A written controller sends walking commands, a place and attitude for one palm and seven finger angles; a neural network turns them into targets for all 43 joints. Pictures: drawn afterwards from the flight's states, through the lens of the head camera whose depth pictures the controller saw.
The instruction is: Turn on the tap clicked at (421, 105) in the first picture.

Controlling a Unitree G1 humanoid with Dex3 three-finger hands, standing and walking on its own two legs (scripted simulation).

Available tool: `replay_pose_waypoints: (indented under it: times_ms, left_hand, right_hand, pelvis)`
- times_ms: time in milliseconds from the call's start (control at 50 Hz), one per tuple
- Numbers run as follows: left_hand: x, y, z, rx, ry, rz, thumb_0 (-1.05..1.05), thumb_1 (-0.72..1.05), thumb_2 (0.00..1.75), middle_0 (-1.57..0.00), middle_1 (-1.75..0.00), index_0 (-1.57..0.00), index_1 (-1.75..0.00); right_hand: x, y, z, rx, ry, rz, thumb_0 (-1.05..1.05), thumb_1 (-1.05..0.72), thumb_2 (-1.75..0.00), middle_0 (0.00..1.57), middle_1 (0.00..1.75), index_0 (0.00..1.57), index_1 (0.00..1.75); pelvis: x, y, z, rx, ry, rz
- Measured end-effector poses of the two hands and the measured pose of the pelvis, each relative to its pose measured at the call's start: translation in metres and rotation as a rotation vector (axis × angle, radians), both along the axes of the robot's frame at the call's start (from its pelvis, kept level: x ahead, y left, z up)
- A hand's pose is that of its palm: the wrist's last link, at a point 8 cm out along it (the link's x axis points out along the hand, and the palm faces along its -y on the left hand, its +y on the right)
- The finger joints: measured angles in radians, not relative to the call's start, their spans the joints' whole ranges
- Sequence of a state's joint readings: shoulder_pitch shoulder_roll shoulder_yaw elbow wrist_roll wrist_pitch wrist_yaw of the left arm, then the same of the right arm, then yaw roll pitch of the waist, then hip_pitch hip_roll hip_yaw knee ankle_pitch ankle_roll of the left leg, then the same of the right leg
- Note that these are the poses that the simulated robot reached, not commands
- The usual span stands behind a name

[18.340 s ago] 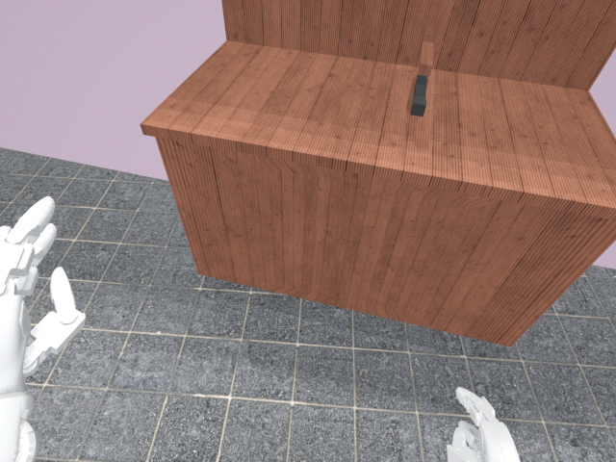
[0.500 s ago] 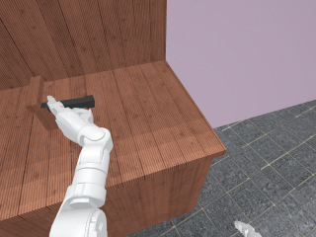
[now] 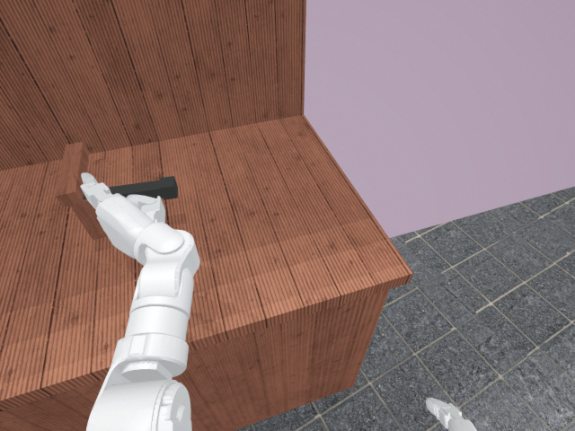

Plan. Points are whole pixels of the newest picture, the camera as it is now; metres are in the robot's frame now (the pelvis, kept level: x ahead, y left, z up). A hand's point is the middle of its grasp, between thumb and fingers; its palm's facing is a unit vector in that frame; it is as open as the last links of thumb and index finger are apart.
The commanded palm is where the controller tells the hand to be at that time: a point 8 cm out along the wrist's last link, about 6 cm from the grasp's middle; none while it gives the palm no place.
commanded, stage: lift the hand up off the lever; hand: left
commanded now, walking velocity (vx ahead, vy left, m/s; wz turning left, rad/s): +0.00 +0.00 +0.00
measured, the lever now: (168, 187) +0.49 +0.25 +0.07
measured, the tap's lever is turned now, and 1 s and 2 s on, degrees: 83 83 83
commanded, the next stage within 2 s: draw the hand back beside the body in 0.48 s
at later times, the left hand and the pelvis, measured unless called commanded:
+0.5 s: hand (166, 197) +0.40 +0.20 +0.13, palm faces +0.80 -0.60 -0.08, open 7.8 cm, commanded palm +0.34 +0.22 +0.14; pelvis +0.01 +0.00 +0.00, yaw +0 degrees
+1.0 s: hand (128, 248) +0.29 +0.22 +0.15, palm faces +0.34 -0.90 -0.26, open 7.7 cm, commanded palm +0.27 +0.24 +0.15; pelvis +0.00 +0.00 +0.01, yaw -2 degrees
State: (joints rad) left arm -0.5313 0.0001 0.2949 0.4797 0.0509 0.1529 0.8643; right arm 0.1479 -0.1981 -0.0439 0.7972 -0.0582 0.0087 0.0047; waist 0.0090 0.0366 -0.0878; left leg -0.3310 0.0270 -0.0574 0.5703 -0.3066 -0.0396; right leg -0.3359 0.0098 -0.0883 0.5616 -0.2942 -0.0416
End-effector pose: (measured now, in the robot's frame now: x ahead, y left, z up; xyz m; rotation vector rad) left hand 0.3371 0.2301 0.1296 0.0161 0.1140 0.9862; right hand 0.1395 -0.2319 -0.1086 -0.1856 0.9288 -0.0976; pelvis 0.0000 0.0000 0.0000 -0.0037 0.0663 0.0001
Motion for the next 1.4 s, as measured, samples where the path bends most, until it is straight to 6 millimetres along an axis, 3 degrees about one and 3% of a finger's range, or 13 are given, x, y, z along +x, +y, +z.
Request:
replay_pose_waypoints:
  times_ms: [380,600,700,800,880,960,1060,1200,1400]
  left_hand:
    - [0.003,-0.004,0.016,0.007,-0.008,-0.044,0.02,0.90,0.90,-0.15,-0.15,-0.15,-0.15]
    - [0.004,-0.010,0.012,-0.003,0.013,-0.041,0.02,0.90,0.90,-0.15,-0.15,-0.15,-0.15]
    - [0.001,-0.022,0.022,0.102,-0.053,-0.344,0.02,0.90,0.90,-0.15,-0.16,-0.15,-0.15]
    - [-0.020,-0.020,0.022,0.057,-0.079,-0.517,0.02,0.90,0.90,-0.16,-0.17,-0.16,-0.16]
    - [-0.043,0.005,0.012,0.136,-0.032,-0.601,0.02,0.89,0.90,-0.16,-0.18,-0.16,-0.17]
    - [-0.071,0.025,0.020,0.259,-0.023,-0.646,0.02,0.90,0.90,-0.17,-0.19,-0.17,-0.18]
    - [-0.089,0.028,0.035,0.326,-0.093,-0.683,0.02,0.90,0.90,-0.17,-0.20,-0.17,-0.19]
    - [-0.098,0.020,0.034,0.335,-0.123,-0.754,0.02,0.90,0.90,-0.18,-0.22,-0.18,-0.21]
    - [-0.130,0.044,0.040,0.376,-0.121,-0.715,0.02,0.89,0.90,-0.19,-0.25,-0.19,-0.24]
  right_hand:
    - [0.029,0.015,0.009,0.015,-0.051,0.042,0.01,-0.90,-0.90,0.20,0.30,0.20,0.30]
    - [0.038,0.016,0.010,0.030,-0.056,0.049,0.01,-0.90,-0.90,0.20,0.30,0.20,0.30]
    - [0.033,0.007,0.014,0.011,-0.063,-0.016,0.01,-0.90,-0.90,0.20,0.30,0.21,0.30]
    - [0.024,-0.005,0.023,-0.012,-0.095,-0.094,0.01,-0.90,-0.90,0.20,0.30,0.20,0.30]
    - [0.018,-0.013,0.031,-0.013,-0.134,-0.101,0.01,-0.90,-0.90,0.20,0.30,0.20,0.30]
    - [0.012,-0.015,0.034,-0.023,-0.174,-0.074,0.01,-0.90,-0.90,0.20,0.30,0.20,0.30]
    - [0.008,-0.007,0.032,-0.029,-0.167,-0.023,0.01,-0.90,-0.90,0.20,0.30,0.20,0.30]
    - [0.008,0.012,0.037,0.011,-0.205,-0.022,0.01,-0.90,-0.90,0.20,0.30,0.20,0.30]
    - [0.007,0.026,0.040,0.018,-0.220,-0.007,0.01,-0.90,-0.90,0.20,0.30,0.20,0.30]
  pelvis:
    - [0.005,0.006,0.003,0.000,-0.018,0.002]
    - [0.009,0.002,0.004,0.002,-0.017,-0.003]
    - [0.010,0.000,0.004,0.010,-0.045,-0.022]
    - [0.011,-0.001,0.007,0.006,-0.089,-0.044]
    - [0.007,-0.003,0.008,0.006,-0.120,-0.050]
    - [0.001,-0.001,0.010,0.001,-0.148,-0.046]
    - [-0.009,0.004,0.012,0.001,-0.166,-0.030]
    - [-0.016,0.009,0.014,0.000,-0.170,-0.041]
    - [-0.016,0.017,0.014,-0.006,-0.179,-0.043]
